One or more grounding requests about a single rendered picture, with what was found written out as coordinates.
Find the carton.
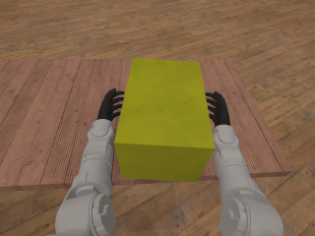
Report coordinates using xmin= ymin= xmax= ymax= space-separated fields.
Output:
xmin=114 ymin=58 xmax=216 ymax=183

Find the right robot forearm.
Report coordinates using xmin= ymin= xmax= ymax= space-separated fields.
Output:
xmin=213 ymin=124 xmax=272 ymax=206

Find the left robot hand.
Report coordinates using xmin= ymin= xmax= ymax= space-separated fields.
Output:
xmin=96 ymin=88 xmax=125 ymax=122

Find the robot right upper arm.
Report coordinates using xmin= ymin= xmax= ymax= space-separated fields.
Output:
xmin=219 ymin=196 xmax=284 ymax=236

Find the left robot forearm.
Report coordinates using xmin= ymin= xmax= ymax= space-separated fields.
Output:
xmin=55 ymin=119 xmax=115 ymax=234

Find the robot left upper arm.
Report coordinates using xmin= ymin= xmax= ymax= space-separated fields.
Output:
xmin=45 ymin=192 xmax=116 ymax=236

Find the right robot hand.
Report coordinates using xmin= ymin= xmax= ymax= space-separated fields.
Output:
xmin=205 ymin=91 xmax=230 ymax=127

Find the table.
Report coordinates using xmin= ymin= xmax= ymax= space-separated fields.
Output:
xmin=0 ymin=59 xmax=293 ymax=192

